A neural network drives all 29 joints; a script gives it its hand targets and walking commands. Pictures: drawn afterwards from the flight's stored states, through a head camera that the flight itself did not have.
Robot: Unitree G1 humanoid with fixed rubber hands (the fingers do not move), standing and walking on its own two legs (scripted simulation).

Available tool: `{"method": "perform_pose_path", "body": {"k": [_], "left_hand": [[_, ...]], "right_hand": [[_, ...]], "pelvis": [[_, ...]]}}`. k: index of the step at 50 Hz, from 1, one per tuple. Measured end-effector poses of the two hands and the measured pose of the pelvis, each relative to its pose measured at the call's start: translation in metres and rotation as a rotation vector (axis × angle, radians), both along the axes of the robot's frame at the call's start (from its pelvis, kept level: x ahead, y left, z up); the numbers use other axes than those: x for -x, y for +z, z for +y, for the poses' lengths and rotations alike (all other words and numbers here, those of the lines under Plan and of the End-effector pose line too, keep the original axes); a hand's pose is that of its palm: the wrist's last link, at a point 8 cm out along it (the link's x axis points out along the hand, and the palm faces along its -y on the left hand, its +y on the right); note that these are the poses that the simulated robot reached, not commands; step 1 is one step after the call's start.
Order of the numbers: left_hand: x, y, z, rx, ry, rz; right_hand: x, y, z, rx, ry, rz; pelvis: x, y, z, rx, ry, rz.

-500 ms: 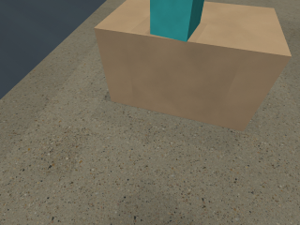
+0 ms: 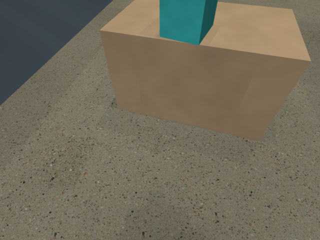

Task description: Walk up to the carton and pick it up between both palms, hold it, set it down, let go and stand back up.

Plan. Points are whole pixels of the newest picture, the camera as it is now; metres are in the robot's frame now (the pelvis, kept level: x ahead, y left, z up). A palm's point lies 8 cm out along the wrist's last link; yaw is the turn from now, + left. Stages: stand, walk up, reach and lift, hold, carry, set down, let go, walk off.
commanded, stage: stand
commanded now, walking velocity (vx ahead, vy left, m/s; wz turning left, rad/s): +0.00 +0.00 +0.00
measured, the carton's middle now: (190, 6) +1.27 -0.17 +0.07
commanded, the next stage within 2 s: none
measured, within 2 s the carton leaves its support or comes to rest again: neither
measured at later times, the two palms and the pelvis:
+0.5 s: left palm out of the picture -0.02 +0.19 -0.15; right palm out of the picture -0.01 -0.20 -0.15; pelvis +0.00 +0.00 +0.00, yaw +0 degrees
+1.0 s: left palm out of the picture -0.03 +0.19 -0.15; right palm out of the picture -0.02 -0.20 -0.15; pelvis +0.00 +0.00 +0.00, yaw +0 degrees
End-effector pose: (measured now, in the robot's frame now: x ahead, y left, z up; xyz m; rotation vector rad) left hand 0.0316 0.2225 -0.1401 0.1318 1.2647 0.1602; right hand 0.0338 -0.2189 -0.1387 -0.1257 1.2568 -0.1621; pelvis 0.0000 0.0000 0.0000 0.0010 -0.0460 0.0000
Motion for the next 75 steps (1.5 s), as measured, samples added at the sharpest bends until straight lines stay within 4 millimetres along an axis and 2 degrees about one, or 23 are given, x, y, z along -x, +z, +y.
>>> {"method": "perform_pose_path", "body": {"k": [8, 13, 20, 32, 52, 75], "left_hand": [[0.026, -0.006, -0.010, 0.020, 0.030, 0.093], [0.036, -0.007, -0.017, 0.033, 0.043, 0.126], [0.047, -0.009, -0.025, 0.049, 0.053, 0.163], [0.056, -0.009, -0.029, 0.054, 0.048, 0.189], [0.058, -0.008, -0.031, 0.058, 0.045, 0.212], [0.026, -0.007, -0.026, 0.035, 0.034, 0.168]], "right_hand": [[0.013, -0.005, 0.006, -0.008, -0.022, 0.067], [0.024, -0.007, 0.011, -0.018, -0.025, 0.106], [0.039, -0.009, 0.016, -0.032, -0.027, 0.155], [0.051, -0.010, 0.020, -0.041, -0.028, 0.193], [0.053, -0.010, 0.021, -0.046, -0.029, 0.220], [0.028, -0.011, 0.016, -0.038, -0.021, 0.196]], "pelvis": [[-0.003, 0.001, 0.000, 0.002, -0.001, -0.005], [-0.003, 0.002, 0.000, 0.001, -0.001, -0.012], [-0.003, 0.002, 0.000, 0.000, -0.001, -0.019], [-0.001, 0.003, -0.002, 0.003, -0.001, -0.020], [-0.004, 0.003, -0.002, 0.004, 0.001, -0.001], [-0.021, 0.002, -0.004, 0.000, 0.004, 0.000]]}}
